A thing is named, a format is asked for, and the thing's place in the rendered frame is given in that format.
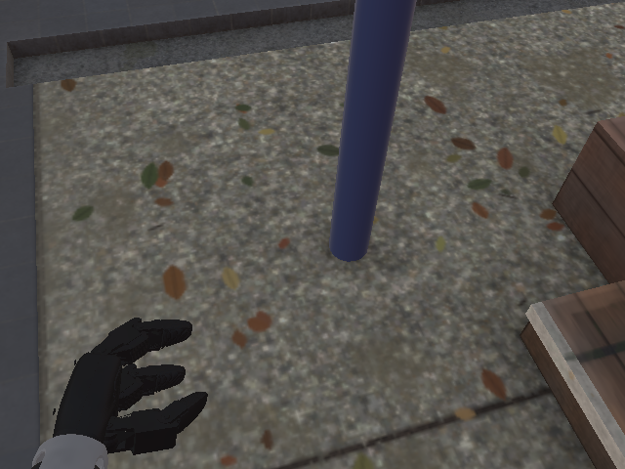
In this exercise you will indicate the left robot hand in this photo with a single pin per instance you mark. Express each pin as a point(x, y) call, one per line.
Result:
point(99, 387)

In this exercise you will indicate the robot left forearm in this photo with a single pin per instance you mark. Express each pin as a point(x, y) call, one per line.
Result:
point(71, 451)

